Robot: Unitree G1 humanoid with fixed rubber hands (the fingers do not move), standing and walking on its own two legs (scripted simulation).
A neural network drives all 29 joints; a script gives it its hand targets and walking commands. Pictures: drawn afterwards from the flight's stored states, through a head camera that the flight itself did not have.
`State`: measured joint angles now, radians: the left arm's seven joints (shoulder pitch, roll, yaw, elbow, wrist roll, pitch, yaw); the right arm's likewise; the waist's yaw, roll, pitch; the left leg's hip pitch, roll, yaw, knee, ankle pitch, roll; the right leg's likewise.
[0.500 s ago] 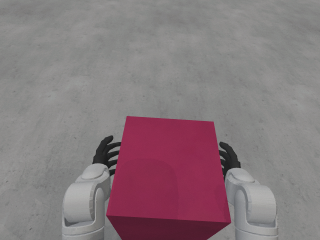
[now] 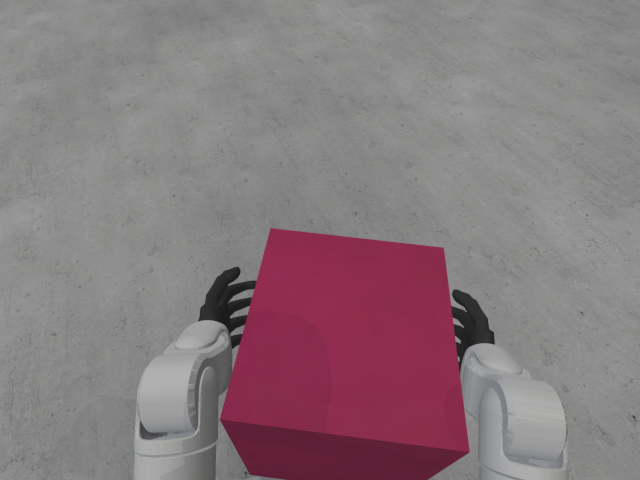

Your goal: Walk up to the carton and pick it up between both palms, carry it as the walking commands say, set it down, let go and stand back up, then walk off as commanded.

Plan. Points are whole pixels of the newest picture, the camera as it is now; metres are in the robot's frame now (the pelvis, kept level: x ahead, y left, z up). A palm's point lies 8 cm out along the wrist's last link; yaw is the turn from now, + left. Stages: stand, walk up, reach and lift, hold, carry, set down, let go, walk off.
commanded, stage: carry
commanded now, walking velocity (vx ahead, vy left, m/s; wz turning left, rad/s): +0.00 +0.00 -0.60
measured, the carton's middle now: (340, 368) +0.27 -0.02 +0.00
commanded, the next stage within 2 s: none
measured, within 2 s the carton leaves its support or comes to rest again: neither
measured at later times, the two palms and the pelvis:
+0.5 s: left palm (293, 317) +0.29 +0.03 +0.10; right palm (585, 401) +0.20 -0.24 +0.09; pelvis -0.01 -0.02 +0.00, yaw -19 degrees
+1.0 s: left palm (382, 332) +0.27 -0.06 +0.09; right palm out of the picture +0.12 -0.31 +0.09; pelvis -0.04 -0.04 +0.00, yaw -32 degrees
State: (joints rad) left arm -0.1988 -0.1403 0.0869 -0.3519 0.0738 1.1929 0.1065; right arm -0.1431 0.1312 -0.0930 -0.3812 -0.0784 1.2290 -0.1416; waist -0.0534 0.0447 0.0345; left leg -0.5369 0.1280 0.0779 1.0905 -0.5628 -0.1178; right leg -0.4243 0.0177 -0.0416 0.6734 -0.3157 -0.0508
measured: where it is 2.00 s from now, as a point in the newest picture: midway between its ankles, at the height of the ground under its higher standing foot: outside the picture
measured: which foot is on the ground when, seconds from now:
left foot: up 0.00-0.18, down 0.20-0.56, up 0.58-1.00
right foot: down 0.00-0.22, up 0.24-0.50, down 0.52-1.00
